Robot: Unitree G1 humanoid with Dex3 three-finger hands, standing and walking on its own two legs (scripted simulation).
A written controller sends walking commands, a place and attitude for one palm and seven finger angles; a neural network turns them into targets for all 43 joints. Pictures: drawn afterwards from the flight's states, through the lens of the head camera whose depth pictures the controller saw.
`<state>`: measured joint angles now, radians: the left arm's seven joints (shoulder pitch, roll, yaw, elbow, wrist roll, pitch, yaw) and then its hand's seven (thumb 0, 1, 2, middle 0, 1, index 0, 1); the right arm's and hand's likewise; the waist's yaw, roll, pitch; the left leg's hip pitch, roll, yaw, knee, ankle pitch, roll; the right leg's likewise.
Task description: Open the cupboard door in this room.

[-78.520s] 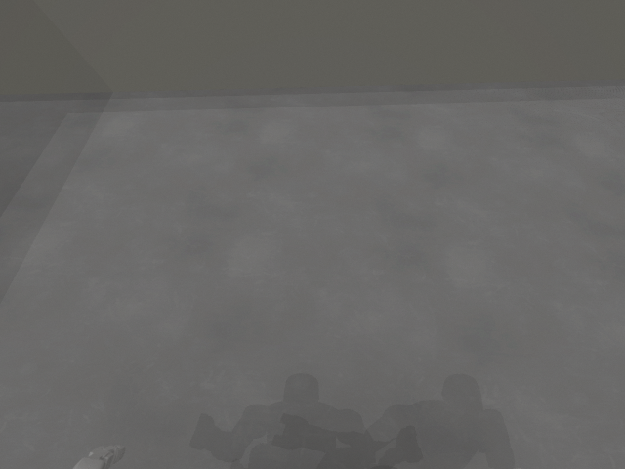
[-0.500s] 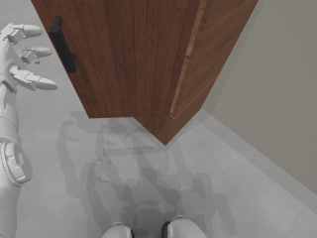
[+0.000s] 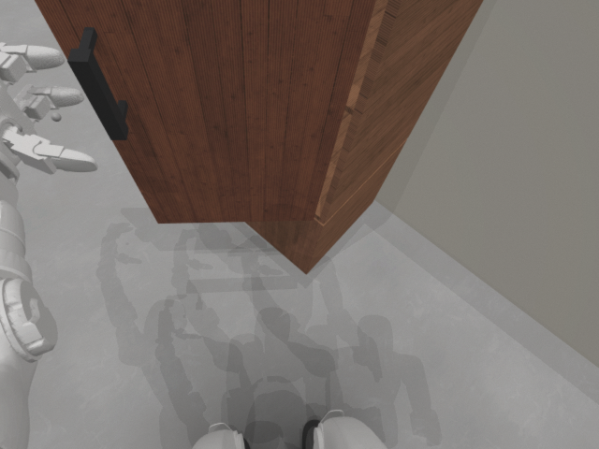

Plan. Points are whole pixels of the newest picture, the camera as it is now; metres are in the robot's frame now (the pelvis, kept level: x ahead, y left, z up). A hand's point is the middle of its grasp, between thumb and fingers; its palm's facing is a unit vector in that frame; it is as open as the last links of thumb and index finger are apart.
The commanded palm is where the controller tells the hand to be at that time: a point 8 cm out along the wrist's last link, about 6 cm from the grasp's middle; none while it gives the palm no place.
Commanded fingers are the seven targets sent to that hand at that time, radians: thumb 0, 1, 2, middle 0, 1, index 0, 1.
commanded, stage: move the hooked fingers beside the handle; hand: left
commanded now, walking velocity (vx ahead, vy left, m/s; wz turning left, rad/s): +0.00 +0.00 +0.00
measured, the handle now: (105, 87) +0.55 +0.20 +0.10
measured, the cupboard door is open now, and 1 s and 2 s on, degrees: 45 45 46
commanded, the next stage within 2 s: slide the fingers in behind the handle in 0.42 s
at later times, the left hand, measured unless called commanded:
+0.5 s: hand (52, 121) +0.50 +0.25 +0.11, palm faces +0.01 -1.00 -0.02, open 14.0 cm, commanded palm +0.47 +0.30 +0.10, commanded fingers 0.00 -0.50 0.30 -0.30 -1.20 -0.30 -1.20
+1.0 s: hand (81, 123) +0.49 +0.22 +0.10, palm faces +0.00 -1.00 -0.01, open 14.0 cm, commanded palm +0.47 +0.26 +0.10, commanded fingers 0.00 -0.50 0.30 -0.30 -1.20 -0.30 -1.20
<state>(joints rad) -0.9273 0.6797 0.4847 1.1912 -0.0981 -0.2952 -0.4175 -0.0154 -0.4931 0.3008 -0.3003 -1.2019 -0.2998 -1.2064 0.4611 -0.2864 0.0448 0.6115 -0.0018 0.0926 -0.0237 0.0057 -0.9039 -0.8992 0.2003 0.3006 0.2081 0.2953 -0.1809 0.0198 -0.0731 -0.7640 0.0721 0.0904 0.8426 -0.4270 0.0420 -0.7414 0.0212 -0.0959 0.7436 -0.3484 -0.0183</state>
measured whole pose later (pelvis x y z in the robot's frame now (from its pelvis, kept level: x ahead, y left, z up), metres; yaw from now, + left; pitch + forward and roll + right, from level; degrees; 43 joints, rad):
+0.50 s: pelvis -0.01 +0.00 +0.00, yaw +1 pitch +19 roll -3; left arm -0.97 0.69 0.46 1.25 -0.10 -0.30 -0.42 -0.02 -0.49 0.30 -0.30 -1.20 -0.30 -1.20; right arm 0.41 -0.29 0.06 0.61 0.01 0.08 -0.04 0.00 -0.90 -0.90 0.20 0.30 0.21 0.30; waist -0.17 0.02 -0.06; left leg -0.77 0.07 0.07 0.86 -0.42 0.04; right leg -0.74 0.02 -0.11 0.77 -0.36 -0.02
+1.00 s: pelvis -0.01 +0.00 +0.00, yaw +0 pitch +18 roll -3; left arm -0.94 0.58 0.42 1.20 -0.10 -0.32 -0.33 -0.02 -0.49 0.30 -0.30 -1.20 -0.30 -1.20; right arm 0.43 -0.28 0.05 0.62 0.00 0.07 -0.02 0.01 -0.90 -0.90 0.20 0.30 0.21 0.30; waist -0.18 0.03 -0.08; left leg -0.76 0.06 0.09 0.86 -0.42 0.05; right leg -0.74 0.01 -0.09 0.77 -0.35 -0.01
